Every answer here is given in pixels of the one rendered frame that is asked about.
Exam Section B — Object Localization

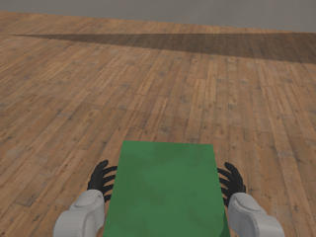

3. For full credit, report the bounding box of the left robot hand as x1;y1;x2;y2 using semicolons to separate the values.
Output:
87;160;118;203

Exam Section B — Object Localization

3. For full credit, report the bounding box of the left robot forearm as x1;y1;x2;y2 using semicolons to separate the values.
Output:
52;189;106;237

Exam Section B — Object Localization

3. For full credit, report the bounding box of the right robot hand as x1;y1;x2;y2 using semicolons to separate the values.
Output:
217;162;246;209

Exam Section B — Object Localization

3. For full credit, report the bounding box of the carton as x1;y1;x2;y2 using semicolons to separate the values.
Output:
102;140;231;237

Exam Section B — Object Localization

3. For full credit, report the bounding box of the right robot forearm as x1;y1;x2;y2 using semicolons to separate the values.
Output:
227;193;285;237

